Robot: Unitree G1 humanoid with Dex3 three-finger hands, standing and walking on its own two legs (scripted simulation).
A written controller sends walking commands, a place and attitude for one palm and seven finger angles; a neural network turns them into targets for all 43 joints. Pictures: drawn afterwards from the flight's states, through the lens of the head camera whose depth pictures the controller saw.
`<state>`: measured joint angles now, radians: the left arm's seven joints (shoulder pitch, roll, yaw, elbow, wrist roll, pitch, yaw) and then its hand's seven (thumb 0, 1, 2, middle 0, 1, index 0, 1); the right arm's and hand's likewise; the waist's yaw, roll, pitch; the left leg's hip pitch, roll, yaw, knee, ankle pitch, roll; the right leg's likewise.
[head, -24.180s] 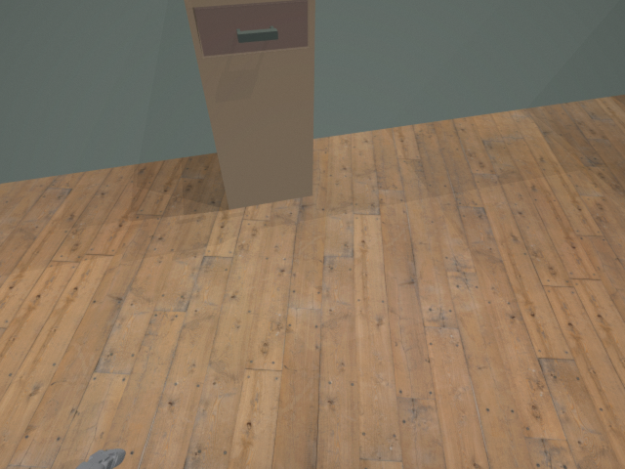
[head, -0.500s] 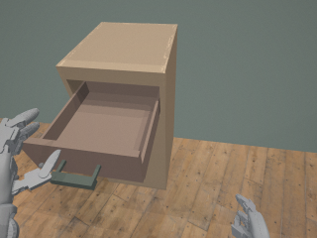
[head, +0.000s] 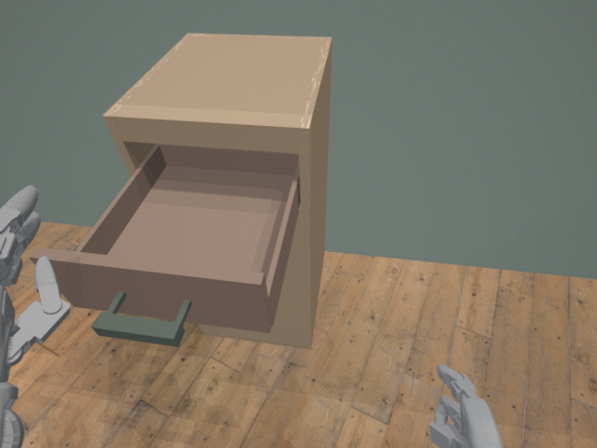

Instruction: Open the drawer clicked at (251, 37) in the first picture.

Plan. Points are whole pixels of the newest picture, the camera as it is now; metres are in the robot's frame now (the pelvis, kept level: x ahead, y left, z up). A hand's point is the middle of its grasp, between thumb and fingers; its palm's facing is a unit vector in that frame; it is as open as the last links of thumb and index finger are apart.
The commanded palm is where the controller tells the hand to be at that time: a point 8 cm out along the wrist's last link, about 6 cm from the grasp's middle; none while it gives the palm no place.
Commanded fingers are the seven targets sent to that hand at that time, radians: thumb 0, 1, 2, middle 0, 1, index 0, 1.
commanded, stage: step back with the hand held close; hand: left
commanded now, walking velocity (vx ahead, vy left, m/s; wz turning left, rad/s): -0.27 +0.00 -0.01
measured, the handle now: (145, 315) +0.29 +0.27 +0.00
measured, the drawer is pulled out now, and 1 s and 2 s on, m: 0.30 0.30 0.30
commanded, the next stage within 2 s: stop stepping back and stand still in 1.08 s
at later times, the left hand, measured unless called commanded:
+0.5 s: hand (49, 359) +0.15 +0.24 +0.17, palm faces +0.33 -0.80 -0.50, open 7.4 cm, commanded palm +0.07 +0.29 +0.19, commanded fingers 0.00 0.90 0.90 -0.20 -0.30 -0.20 -0.30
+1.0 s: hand out of the picture +0.03 +0.27 +0.18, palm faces +0.42 -0.79 -0.44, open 7.4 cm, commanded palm -0.04 +0.32 +0.19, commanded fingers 0.00 0.90 0.90 -0.20 -0.30 -0.20 -0.30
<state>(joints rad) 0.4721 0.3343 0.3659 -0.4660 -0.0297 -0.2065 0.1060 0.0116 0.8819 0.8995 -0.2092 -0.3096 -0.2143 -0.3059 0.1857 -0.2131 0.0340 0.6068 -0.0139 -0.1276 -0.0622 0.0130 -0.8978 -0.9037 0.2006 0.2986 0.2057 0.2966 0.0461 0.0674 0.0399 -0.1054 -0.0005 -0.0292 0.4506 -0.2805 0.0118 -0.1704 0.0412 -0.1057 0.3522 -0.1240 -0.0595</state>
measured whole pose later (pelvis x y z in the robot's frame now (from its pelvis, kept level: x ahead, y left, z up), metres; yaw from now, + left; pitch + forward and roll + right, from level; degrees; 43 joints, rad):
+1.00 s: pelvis -0.16 +0.04 -0.02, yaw +1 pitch -1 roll -2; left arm 0.54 0.40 0.42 -0.67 0.00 -0.25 0.17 0.01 0.89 0.90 -0.21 -0.31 -0.22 -0.30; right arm 0.21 -0.20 0.00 0.57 -0.01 -0.10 -0.07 0.01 -0.90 -0.90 0.20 0.30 0.21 0.30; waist -0.02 0.00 0.04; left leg -0.47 0.03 0.02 0.62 -0.11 0.03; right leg -0.54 0.04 -0.01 0.88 -0.39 0.01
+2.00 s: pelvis -0.27 +0.01 -0.01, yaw +1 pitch +0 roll +0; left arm 0.57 0.37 0.36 -0.53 0.00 -0.24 0.14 0.01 0.89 0.90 -0.21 -0.31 -0.21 -0.30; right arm 0.24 -0.19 0.02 0.64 0.00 -0.15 -0.04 0.01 -0.90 -0.90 0.20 0.30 0.21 0.30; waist -0.02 0.02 -0.01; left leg -0.33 0.03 0.02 0.59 -0.25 -0.01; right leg -0.29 0.00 -0.08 0.57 -0.28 -0.04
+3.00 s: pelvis -0.26 +0.01 +0.00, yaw +0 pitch -2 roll +0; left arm 0.15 0.20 0.01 1.11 0.02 -0.01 0.02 0.00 0.91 0.90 -0.20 -0.30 -0.20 -0.30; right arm 0.21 -0.20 0.00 1.12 -0.02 0.00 -0.02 0.00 -0.90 -0.90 0.20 0.30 0.20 0.30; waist -0.01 0.02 0.06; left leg -0.16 0.02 0.04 0.37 -0.17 -0.01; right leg -0.15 0.00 -0.06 0.40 -0.21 -0.03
